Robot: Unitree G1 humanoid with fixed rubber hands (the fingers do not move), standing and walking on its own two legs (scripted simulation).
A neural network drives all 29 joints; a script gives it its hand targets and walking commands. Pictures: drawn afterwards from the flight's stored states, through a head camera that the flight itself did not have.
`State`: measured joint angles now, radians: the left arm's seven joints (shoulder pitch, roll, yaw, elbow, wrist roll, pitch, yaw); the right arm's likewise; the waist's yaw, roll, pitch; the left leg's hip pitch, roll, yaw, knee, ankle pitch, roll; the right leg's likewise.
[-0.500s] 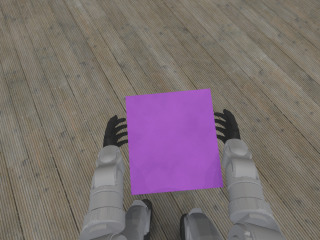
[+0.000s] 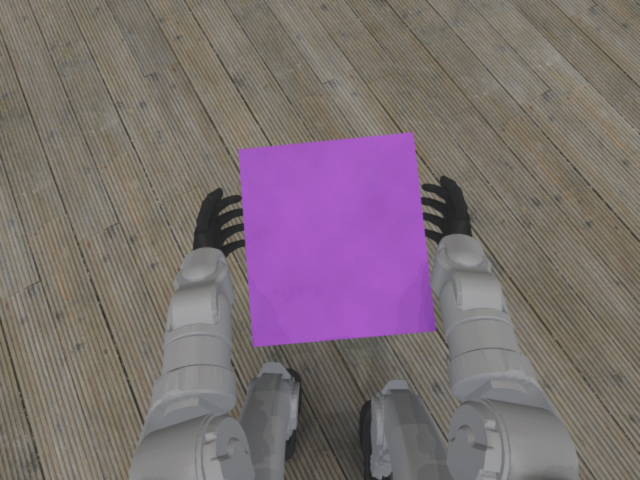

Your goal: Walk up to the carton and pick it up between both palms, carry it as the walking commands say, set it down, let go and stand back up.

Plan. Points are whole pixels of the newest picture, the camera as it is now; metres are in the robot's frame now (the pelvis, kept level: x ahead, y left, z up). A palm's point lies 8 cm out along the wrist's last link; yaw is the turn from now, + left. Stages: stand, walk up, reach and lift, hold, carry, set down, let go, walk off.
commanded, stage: set down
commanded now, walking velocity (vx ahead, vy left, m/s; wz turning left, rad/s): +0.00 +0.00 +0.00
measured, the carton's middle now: (334, 242) +0.43 +0.02 -0.15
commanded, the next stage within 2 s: none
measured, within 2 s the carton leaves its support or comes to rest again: neither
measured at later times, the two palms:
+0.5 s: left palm (221, 248) +0.42 +0.19 -0.15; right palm (425, 234) +0.45 -0.11 -0.16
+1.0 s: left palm (240, 252) +0.44 +0.19 -0.25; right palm (414, 240) +0.48 -0.12 -0.25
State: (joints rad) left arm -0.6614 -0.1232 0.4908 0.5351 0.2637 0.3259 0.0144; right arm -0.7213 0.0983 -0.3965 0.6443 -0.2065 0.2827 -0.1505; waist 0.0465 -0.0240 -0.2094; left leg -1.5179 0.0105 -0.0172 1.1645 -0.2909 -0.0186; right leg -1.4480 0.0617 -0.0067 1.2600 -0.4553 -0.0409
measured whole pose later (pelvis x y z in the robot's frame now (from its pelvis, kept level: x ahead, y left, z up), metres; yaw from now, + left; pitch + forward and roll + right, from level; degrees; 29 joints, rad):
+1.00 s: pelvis -0.03 +0.02 -0.15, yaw -3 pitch +47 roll +0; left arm -0.98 -0.01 0.47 0.64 0.15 0.33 0.12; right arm -1.10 -0.07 -0.32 0.83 -0.11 0.27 -0.19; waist 0.07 -0.04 -0.14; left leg -2.12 -0.01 -0.03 1.70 -0.40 -0.03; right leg -2.05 0.10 0.01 1.79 -0.56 -0.01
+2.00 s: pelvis -0.05 +0.02 -0.25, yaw -3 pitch +31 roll +0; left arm -1.49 0.29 0.25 0.95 -0.13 0.25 0.13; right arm -1.52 -0.29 -0.17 0.95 0.04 0.26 -0.15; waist 0.10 0.02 0.52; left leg -2.20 -0.03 -0.03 2.09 -0.44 -0.03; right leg -2.10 0.10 -0.01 2.20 -0.65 0.01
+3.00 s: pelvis -0.03 +0.02 -0.27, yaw -3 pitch +35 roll +2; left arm -1.46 0.29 0.30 1.11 -0.08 0.17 0.05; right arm -1.51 -0.32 -0.12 1.12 0.05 0.17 -0.07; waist 0.10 0.01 0.40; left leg -2.28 0.00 -0.01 2.15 -0.49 -0.02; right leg -2.20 0.13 0.01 2.27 -0.68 0.01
